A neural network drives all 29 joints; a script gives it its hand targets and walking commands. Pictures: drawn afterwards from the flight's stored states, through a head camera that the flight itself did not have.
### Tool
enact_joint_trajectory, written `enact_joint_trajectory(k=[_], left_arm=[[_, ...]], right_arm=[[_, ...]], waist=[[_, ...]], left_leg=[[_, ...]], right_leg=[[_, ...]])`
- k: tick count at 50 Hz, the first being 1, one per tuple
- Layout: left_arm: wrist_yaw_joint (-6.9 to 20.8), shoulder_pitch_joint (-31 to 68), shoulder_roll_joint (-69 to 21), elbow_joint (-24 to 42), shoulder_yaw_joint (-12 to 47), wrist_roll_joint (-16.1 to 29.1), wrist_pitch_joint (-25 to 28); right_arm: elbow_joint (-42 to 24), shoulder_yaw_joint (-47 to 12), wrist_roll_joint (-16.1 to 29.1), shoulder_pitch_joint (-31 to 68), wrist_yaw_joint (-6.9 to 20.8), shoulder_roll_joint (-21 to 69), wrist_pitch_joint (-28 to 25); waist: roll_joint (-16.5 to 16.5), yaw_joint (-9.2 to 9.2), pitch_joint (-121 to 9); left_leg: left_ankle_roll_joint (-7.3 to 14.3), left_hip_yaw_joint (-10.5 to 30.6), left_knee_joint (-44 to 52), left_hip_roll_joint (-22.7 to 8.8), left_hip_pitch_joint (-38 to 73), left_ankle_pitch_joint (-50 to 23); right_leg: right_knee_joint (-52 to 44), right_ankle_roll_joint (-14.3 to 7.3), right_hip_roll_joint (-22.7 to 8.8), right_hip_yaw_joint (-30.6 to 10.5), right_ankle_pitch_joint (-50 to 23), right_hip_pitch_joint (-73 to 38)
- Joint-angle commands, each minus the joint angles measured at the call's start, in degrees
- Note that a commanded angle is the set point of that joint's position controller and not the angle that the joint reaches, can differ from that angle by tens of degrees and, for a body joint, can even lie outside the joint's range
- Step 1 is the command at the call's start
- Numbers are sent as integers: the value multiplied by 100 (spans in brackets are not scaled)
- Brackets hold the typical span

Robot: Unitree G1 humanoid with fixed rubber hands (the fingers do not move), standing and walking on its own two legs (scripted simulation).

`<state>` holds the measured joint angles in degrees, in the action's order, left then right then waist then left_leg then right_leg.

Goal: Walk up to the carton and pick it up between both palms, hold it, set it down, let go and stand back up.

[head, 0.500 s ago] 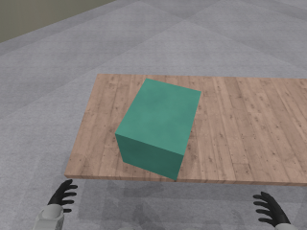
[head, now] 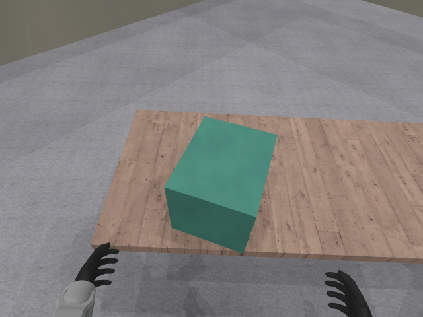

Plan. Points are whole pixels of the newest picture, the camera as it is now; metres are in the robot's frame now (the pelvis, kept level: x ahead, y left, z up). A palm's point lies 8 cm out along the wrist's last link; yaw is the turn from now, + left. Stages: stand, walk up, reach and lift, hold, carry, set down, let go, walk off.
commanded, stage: reach and lift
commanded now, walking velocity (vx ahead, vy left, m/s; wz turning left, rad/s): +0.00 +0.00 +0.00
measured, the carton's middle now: (223, 182) +0.46 -0.02 -0.10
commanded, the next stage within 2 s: none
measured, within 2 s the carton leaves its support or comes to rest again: neither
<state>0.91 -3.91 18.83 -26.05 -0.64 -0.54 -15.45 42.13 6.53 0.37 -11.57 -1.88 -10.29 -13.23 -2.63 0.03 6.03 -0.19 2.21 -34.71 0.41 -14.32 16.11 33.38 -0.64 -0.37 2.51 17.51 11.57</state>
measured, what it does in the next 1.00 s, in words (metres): stands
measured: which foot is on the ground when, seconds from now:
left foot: down 0.00-1.00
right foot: down 0.00-1.00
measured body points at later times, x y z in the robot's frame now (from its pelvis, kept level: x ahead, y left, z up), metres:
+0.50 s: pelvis +0.01 +0.00 +0.00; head +0.03 +0.02 +0.45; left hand +0.23 +0.25 -0.05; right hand +0.17 -0.21 -0.06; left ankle +0.03 +0.12 -0.73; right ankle +0.01 -0.12 -0.73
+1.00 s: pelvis +0.01 +0.00 +0.01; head +0.03 +0.01 +0.45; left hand +0.23 +0.24 -0.03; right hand +0.19 -0.16 -0.04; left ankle +0.03 +0.12 -0.73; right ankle +0.01 -0.12 -0.73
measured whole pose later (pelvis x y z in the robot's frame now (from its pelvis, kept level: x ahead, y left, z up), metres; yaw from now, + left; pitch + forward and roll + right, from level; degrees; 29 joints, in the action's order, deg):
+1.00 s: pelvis +0.01 +0.00 +0.01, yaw +0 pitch -4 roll -1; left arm 11.1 -7.1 21.2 -29.9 2.6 10.7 17.3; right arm 33.2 -1.8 3.4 -13.9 -15.4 5.2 -30.0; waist -1.1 0.0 6.0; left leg -0.2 2.2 -31.7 0.3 -12.6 15.5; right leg 29.9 -0.4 -0.3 2.5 16.6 9.7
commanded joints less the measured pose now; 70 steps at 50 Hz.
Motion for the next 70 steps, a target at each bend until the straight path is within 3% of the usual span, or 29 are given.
enact_joint_trajectory(k=[1, 4, 7, 8, 9, 10, 14, 15, 17, 18, 22, 25, 27, 31, 37, 41, 42, 44, 46, 48, 49, 51, 53, 54, 57, 59, 61, 66, 70], left_arm=[[135, 43, 758, 599, -178, 271, 435], [195, -3, 750, 523, -231, 314, 641], [256, -9, 939, 619, -263, 345, 922], [259, -45, 884, 644, -261, 361, 1011], [273, -48, 857, 571, -171, 424, 1062], [316, -96, 839, 368, -201, 492, 1154], [467, -101, 957, 370, -154, 688, 1618], [510, -96, 932, 319, -183, 829, 1721], [558, -200, 996, 276, -153, 835, 1868], [622, -259, 1028, 301, -185, 911, 1989], [802, -487, 968, 111, -149, 966, 2306], [915, -422, 1040, 129, -188, 1033, 2600], [999, -416, 1086, 154, -174, 1040, 2686], [997, -363, 1049, 405, -111, 1095, 2942], [1123, -269, 985, 241, -85, 1175, 3171], [1087, -143, 979, 324, -76, 1137, 3299], [1123, -190, 891, 101, -92, 1131, 3270], [1126, 79, 970, 344, 32, 1246, 3435], [1086, 211, 967, 313, 13, 1192, 3482], [1051, 501, 1041, 232, -2, 1252, 3575], [1031, 730, 1052, 203, 80, 1263, 3557], [1008, 756, 1066, 68, 64, 1309, 3529], [996, 1125, 1175, 81, 129, 1352, 3557], [956, 1070, 1123, 155, 65, 1362, 3583], [928, 1452, 1186, 65, 168, 1431, 3551], [928, 1480, 1204, -85, 95, 1424, 3535], [933, 1581, 1238, -37, 157, 1378, 3466], [982, 1616, 1060, -260, 41, 1274, 3321], [988, 1921, 974, -166, 134, 1313, 3217]], right_arm=[[-813, 138, 26, 153, -261, -660, -328], [-962, 61, 24, 46, -336, -460, -389], [-900, -55, 128, -112, -413, -267, -413], [-908, -147, 214, -22, -396, -166, -446], [-767, -52, 224, -69, -432, -136, -487], [-1023, -84, 187, -75, -434, -103, -542], [-1194, -231, 307, -86, -571, 192, -783], [-1321, -247, 277, -59, -591, 211, -812], [-1236, -263, 337, -97, -627, 243, -891], [-1307, -349, 345, -173, -701, 332, -928], [-1243, -490, 423, -310, -844, 530, -1178], [-1438, -676, 370, -376, -953, 740, -1403], [-1195, -691, 435, -399, -1069, 847, -1477], [-1470, -760, 432, -324, -1119, 974, -1646], [-1578, -963, 405, -300, -1284, 1306, -1841], [-1571, -941, 342, -256, -1370, 1382, -1957], [-1437, -937, 346, -198, -1409, 1439, -1915], [-1742, -1045, 269, -158, -1453, 1594, -1986], [-1507, -928, 276, -24, -1474, 1622, -1982], [-1713, -896, 210, 204, -1486, 1666, -2004], [-1520, -914, 156, 282, -1496, 1659, -1910], [-1621, -827, 146, 513, -1517, 1652, -1880], [-1395, -769, 71, 663, -1574, 1567, -1805], [-1378, -786, 180, 694, -1558, 1574, -1790], [-1093, -625, 91, 910, -1581, 1601, -1709], [-994, -672, 73, 955, -1593, 1546, -1629], [-842, -620, 83, 959, -1686, 1579, -1624], [-846, -649, 210, 1219, -1713, 1383, -1759], [-956, -644, 259, 1659, -1749, 1372, -1822]], waist=[[267, -189, -644], [203, -153, -626], [441, -227, -600], [651, -128, -554], [653, -218, -413], [534, -94, -507], [504, -151, -629], [377, -41, -600], [570, -79, -564], [375, -62, -574], [460, -44, -648], [350, 0, -688], [486, 13, -483], [834, 50, -728], [556, 45, -547], [794, 72, -473], [626, 43, -364], [657, -24, -615], [775, -27, -471], [665, -28, -431], [816, -112, -385], [688, -18, -469], [771, -216, -532], [785, -69, -583], [864, -301, -616], [771, -234, -722], [817, -409, -788], [708, -373, -1166], [706, -405, -1298]], left_leg=[[8, -659, 972, -102, 768, -685], [15, -686, 1073, -84, 779, -606], [-41, -722, 1118, -33, 812, -597], [-42, -670, 1115, -59, 790, -710], [-107, -691, 1092, -72, 855, -608], [-67, -685, 1132, -71, 758, -509], [-53, -658, 1091, -38, 786, -512], [-51, -641, 1107, -71, 778, -626], [-82, -599, 1103, -103, 840, -637], [-74, -617, 1060, -87, 911, -762], [-148, -498, 899, -118, 1054, -1155], [-157, -456, 784, -142, 1041, -1204], [-183, -388, 758, -166, 1048, -987], [-296, -357, 809, -229, 965, -1186], [-246, -311, 727, -255, 827, -688], [-313, -308, 692, -274, 740, -719], [-281, -262, 727, -315, 718, -564], [-265, -241, 663, -302, 610, -612], [-250, -225, 697, -299, 557, -419], [-190, -220, 758, -341, 313, 32], [-176, -224, 789, -317, 173, 283], [-171, -196, 798, -364, 131, 224], [-156, -207, 808, -408, 91, 330], [-181, -193, 783, -400, 109, 168], [-203, -158, 816, -401, -6, 140], [-201, -191, 750, -377, 142, -38], [-280, -171, 626, -354, 279, -454], [-366, -72, 426, -369, 822, -1626], [-392, -28, 382, -336, 885, -1886]], right_leg=[[-999, -119, 131, -104, -885, -215], [-1088, -95, 103, -129, -715, -247], [-1165, -47, 63, -215, -726, -345], [-1147, -86, 60, -236, -732, -330], [-1207, -99, 60, -220, -650, -189], [-1209, -100, 65, -237, -474, -276], [-1264, -75, 48, -326, -528, -366], [-1249, -106, 40, -309, -557, -364], [-1239, -108, 65, -286, -558, -407], [-1294, -74, 48, -296, -736, -408], [-1295, -44, 27, -353, -1110, -392], [-1263, 2, 10, -354, -1145, -256], [-1315, -7, 1, -365, -863, -178], [-1213, -118, 64, -273, -739, -286], [-1292, -93, 28, -303, -411, -203], [-1226, -117, 46, -261, -430, -139], [-1267, -120, 49, -235, -299, -120], [-1217, -117, 31, -246, -435, -114], [-1222, -138, 34, -281, -217, -8], [-1165, -120, 14, -250, -3, -87], [-1130, -120, -4, -266, 143, -96], [-1080, -138, -15, -241, 100, -87], [-1069, -131, -4, -265, 20, -125], [-1008, -133, -2, -235, -2, -207], [-988, -144, -8, -271, -176, -192], [-1010, -129, -19, -258, -251, -189], [-1016, -123, 8, -264, -582, -171], [-1116, -65, 87, -236, -1206, -175], [-1129, -31, 90, -225, -1446, -102]])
